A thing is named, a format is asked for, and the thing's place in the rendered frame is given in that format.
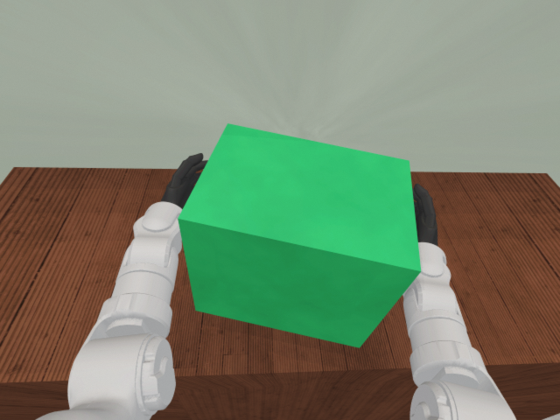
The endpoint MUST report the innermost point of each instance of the robot left forearm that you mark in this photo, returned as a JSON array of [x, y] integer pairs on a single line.
[[141, 299]]

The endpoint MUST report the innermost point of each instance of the right robot hand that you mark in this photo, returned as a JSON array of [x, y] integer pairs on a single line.
[[426, 224]]

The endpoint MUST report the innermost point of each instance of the carton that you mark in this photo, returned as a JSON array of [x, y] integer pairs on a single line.
[[300, 236]]

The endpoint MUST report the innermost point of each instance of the left robot hand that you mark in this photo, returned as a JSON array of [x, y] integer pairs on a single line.
[[183, 180]]

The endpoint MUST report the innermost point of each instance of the robot right forearm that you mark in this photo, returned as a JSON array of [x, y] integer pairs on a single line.
[[441, 349]]

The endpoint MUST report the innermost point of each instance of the robot left upper arm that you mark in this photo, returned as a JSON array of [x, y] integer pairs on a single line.
[[127, 377]]

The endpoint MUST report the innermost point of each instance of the robot right upper arm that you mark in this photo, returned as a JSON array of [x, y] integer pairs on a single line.
[[443, 400]]

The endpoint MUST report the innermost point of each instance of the pedestal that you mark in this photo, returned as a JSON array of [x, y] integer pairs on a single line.
[[64, 233]]

